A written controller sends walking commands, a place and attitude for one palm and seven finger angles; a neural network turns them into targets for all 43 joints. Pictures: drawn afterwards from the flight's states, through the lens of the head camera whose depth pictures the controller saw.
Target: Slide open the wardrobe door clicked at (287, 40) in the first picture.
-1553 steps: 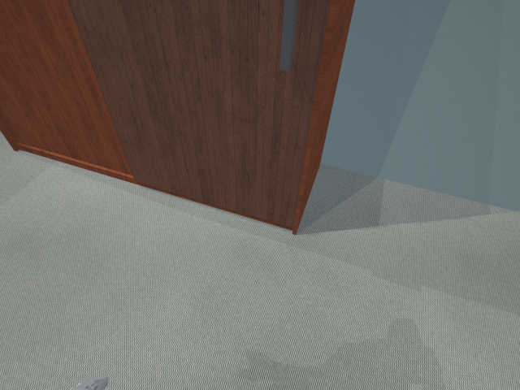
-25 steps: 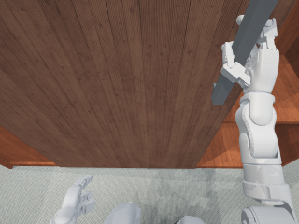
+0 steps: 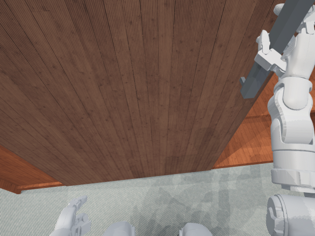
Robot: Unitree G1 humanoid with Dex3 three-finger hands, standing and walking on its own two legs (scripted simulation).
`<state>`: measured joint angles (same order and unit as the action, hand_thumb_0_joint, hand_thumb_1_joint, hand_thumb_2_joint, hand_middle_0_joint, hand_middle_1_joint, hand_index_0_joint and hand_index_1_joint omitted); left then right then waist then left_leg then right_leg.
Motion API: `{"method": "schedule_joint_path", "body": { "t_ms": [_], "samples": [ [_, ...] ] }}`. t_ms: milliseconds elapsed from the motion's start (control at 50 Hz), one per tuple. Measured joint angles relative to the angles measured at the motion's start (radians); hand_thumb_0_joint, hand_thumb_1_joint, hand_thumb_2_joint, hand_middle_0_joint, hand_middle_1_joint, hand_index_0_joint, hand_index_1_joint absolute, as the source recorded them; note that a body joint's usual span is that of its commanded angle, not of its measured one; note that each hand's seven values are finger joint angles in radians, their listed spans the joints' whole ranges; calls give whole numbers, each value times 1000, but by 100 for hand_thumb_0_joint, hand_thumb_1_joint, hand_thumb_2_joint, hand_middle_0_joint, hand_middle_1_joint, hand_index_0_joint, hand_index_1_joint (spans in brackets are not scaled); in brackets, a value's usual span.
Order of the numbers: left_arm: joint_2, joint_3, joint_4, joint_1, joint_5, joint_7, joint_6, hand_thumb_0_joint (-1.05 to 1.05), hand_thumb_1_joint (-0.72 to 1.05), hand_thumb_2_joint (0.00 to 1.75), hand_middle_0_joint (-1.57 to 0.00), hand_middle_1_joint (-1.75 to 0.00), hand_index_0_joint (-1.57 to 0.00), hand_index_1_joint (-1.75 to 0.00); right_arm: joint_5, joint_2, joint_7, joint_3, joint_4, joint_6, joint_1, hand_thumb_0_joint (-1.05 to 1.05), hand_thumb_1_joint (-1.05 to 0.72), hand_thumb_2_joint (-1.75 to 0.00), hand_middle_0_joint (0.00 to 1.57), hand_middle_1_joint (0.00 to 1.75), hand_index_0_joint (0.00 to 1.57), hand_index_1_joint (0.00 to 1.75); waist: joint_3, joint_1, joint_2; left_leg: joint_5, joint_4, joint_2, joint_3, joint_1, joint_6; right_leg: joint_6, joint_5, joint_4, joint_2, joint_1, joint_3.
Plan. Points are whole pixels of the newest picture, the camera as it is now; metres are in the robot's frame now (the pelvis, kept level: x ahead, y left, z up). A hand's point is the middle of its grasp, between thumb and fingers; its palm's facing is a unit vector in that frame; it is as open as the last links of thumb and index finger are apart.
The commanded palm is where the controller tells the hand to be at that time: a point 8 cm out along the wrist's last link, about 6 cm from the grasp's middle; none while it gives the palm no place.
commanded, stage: stop walking and hold the door there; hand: right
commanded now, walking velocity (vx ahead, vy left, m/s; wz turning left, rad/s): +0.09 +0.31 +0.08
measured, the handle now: (270, 37) +0.45 -0.25 +0.23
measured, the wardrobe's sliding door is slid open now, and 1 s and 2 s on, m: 0.56 0.56 0.56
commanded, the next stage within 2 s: none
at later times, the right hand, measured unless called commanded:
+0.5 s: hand (263, 51) +0.42 -0.23 +0.22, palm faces +0.78 +0.53 -0.33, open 7.9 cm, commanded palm +0.37 -0.22 +0.19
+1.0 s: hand (261, 46) +0.43 -0.22 +0.23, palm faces +0.74 +0.66 -0.15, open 7.4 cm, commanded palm +0.37 -0.24 +0.19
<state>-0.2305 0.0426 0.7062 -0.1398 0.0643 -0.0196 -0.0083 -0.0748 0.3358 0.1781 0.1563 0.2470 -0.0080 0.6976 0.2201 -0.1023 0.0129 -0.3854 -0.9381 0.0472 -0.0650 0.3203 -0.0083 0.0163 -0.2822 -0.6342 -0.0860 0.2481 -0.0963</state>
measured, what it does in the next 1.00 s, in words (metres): steps to the left: left foot, then right foot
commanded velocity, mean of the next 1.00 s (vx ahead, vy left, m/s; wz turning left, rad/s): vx -0.08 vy -0.12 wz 0.01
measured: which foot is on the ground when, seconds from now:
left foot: up 0.00-0.44, down 0.46-0.66, up 0.68-0.88, down 0.90-1.00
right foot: down 0.00-0.42, up 0.44-0.64, down 0.66-1.00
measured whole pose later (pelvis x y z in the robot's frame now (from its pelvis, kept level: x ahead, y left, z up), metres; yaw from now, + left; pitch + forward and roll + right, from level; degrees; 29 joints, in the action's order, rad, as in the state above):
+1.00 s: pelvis +0.07 +0.18 +0.01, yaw +7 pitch -4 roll +2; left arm -0.27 -0.01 0.71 -0.23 0.07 -0.05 0.10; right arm -0.04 0.68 0.13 0.74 0.56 0.13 0.37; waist 0.08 0.00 0.02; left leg -0.24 -0.51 -0.06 -0.06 0.22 -0.06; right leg 0.00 -0.44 -0.82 0.02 0.30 0.08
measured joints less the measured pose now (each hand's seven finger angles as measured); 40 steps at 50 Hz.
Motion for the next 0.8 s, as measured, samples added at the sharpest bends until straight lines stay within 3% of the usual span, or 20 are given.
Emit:
{"method": "schedule_joint_path", "body": {
  "t_ms": [40, 100, 140, 180, 260, 320, 360, 400, 420, 460, 480, 520, 540, 580, 620, 660, 680, 720, 760, 800],
  "samples": [
    [23, 3, -10, 13, -3, 14, -6, 1, 91, 90, -20, -30, -20, -30, 1, 25, -13, 15, -18, 2, -12, -6, -63, -80, 46, 140, 18, 120, 20, 4, -22, -48, -329, -42, 35, 107, 2, -15, -10, 27, -17, -25, 11],
    [42, -12, -38, 18, -3, 25, -13, 1, 91, 90, -20, -30, -20, -30, 12, 47, -16, 35, -39, 13, -38, -6, -62, -81, 46, 140, 20, 118, 8, -10, -20, -102, -718, -77, 26, 280, 6, -34, 21, 95, -74, -41, 28],
    [50, -32, -52, 30, -8, 23, -23, 1, 91, 90, -20, -30, -20, -30, 21, 78, -33, 65, -42, 38, -66, -8, -61, -81, 45, 140, 20, 118, -9, -25, -20, -114, -881, -75, 27, 401, 12, -53, 38, 137, -118, -52, 20],
    [60, -53, -72, 50, -17, 13, -44, 1, 91, 90, -20, -30, -20, -30, 20, 155, -65, 116, -29, 92, -126, -11, -58, -80, 46, 141, 21, 120, -27, -11, -18, -114, -957, -59, 36, 511, 16, -58, 45, 164, -161, -67, 4],
    [49, -48, -146, 46, -14, -26, -12, -3, 94, 90, -21, -30, -21, -30, 17, 264, -88, 219, -3, 100, -222, -16, -55, -80, 47, 141, 22, 123, -51, 2, -22, -120, -989, -4, 48, 670, 21, -59, 38, 204, -214, -128, -34],
    [23, -61, -158, 30, -12, -55, 25, -3, 94, 90, -21, -30, -21, -30, 17, 319, -84, 305, 41, 80, -283, -21, -52, -80, 47, 141, 23, 126, -69, 11, -17, -141, -929, 38, 26, 716, 16, -43, 27, 230, -241, -181, -53],
    [3, -63, -155, 13, -8, -75, 51, -2, 93, 90, -21, -30, -21, -30, 25, 344, -78, 367, 81, 64, -310, -23, -50, -79, 46, 140, 23, 128, -76, 19, 2, -151, -778, 57, -1, 682, 9, -37, 22, 247, -264, -209, -53],
    [-21, -56, -141, -7, -6, -87, 82, -2, 92, 90, -21, -30, -21, -30, 34, 372, -75, 421, 142, 40, -308, -26, -49, -79, 46, 140, 23, 129, -71, 26, 28, -142, -482, 52, -28, 557, 0, -29, 9, 216, -294, -208, -37],
    [-26, -50, -128, -17, -7, -87, 102, -1, 92, 90, -21, -30, -21, -30, 48, 401, -78, 441, 178, 27, -286, -26, -48, -78, 46, 140, 22, 130, -66, 37, 9, -90, -289, 51, 6, 474, -10, -14, -1, 119, -287, -160, -17],
    [-34, -57, -103, -42, -16, -81, 127, -1, 92, 90, -21, -30, -21, -30, 84, 504, -103, 471, 256, -8, -230, -29, -49, -78, 46, 140, 20, 127, -94, 93, -124, 23, 120, 112, 226, 297, -34, 10, -82, -255, -133, 4, 95],
    [-68, -62, -84, -29, -23, -82, 138, -1, 91, 90, -21, -30, -21, -30, 100, 535, -105, 516, 281, -21, -224, -30, -49, -78, 46, 140, 18, 124, -91, 107, -139, 214, 161, 119, 291, 296, 23, 15, -119, -423, -80, 53, 132],
    [-173, -20, -15, 40, -31, -80, 143, 0, 91, 90, -20, -30, -21, -30, 106, 490, -74, 624, 312, -3, -228, -28, -51, -78, 46, 140, 15, 122, -11, 116, -10, 248, 29, 60, 290, 335, 129, 0, -204, -592, -25, 94, 210],
    [-208, 16, 18, 59, -27, -71, 127, 0, 91, 90, -20, -30, -21, -30, 92, 453, -65, 654, 308, -11, -210, -27, -52, -78, 45, 140, 13, 122, 17, 114, 30, 219, 0, 55, 294, 344, 160, -10, -209, -645, 43, 120, 231],
    [-249, 63, 86, 92, -13, -52, 87, 0, 91, 90, -20, -30, -20, -30, 59, 390, -53, 701, 280, -11, -183, -23, -54, -79, 45, 140, 12, 123, 63, 108, 65, 195, 8, 57, 311, 338, 172, -19, -187, -701, 167, 157, 216],
    [-245, 76, 117, 95, 1, -39, 67, 1, 92, 90, -20, -29, -20, -30, 42, 353, -60, 726, 246, 14, -169, -22, -53, -80, 45, 140, 13, 125, 88, 116, 65, 220, 58, 66, 312, 314, 152, -4, -236, -603, 229, 151, 177],
    [-203, 60, 115, 59, 10, -38, 73, 1, 92, 90, -19, -29, -20, -30, 37, 342, -66, 714, 212, 41, -150, -20, -53, -80, 45, 140, 16, 127, 74, 118, 28, 247, 99, 77, 307, 304, 155, 21, -295, -358, 237, 80, 151],
    [-168, 46, 106, 37, 11, -44, 79, 1, 92, 90, -19, -29, -20, -30, 35, 344, -63, 698, 199, 52, -143, -19, -53, -80, 45, 140, 16, 128, 76, 101, -15, 199, 83, 79, 322, 306, 116, 25, -300, -312, 244, 53, 131],
    [-106, 12, 77, -20, 0, -57, 94, 1, 92, 90, -19, -29, -20, -30, 32, 327, -45, 673, 186, 66, -172, -17, -55, -81, 45, 140, 15, 128, 63, 65, -46, 39, -108, 21, 312, 318, 65, 16, -244, -241, 222, -4, 101],
    [-50, -16, 57, -75, 0, -56, 98, 1, 92, 90, -20, -29, -20, -30, 39, 302, -30, 664, 188, 76, -226, -16, -56, -81, 45, 140, 15, 128, 9, 80, -34, -12, -279, -40, 246, 299, 33, 9, -189, -158, 185, -42, 124],
    [-2, -40, 45, -128, 3, -50, 101, 1, 91, 90, -20, -30, -20, -30, 33, 285, -14, 644, 190, 77, -276, -14, -57, -80, 45, 140, 16, 129, -59, 92, -25, -40, -260, -70, 156, 236, 21, 7, -140, -59, 153, -69, 149]
  ]
}}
